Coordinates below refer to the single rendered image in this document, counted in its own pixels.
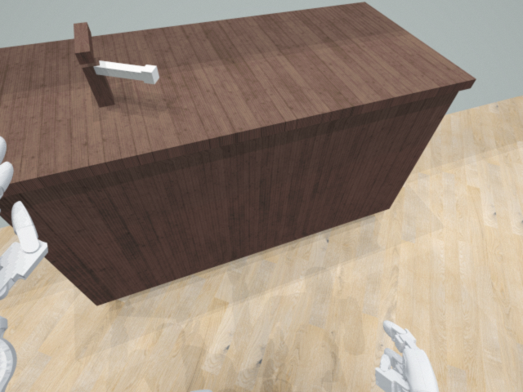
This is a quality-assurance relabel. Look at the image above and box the right robot hand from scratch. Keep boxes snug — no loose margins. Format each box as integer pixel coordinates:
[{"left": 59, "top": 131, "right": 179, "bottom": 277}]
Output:
[{"left": 375, "top": 320, "right": 439, "bottom": 392}]

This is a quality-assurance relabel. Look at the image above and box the left robot hand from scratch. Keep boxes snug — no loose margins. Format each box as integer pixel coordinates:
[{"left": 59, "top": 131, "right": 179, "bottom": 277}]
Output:
[{"left": 0, "top": 136, "right": 48, "bottom": 300}]

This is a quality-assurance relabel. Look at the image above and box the counter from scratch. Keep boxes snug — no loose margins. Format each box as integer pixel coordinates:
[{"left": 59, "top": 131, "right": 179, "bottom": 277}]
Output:
[{"left": 0, "top": 2, "right": 476, "bottom": 306}]

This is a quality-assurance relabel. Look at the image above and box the tap lever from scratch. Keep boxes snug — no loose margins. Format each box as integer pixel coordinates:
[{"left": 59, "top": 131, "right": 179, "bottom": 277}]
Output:
[{"left": 93, "top": 60, "right": 159, "bottom": 84}]

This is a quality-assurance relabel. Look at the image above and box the left robot forearm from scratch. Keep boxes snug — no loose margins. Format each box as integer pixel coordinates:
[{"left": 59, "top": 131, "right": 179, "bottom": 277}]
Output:
[{"left": 0, "top": 316, "right": 17, "bottom": 392}]

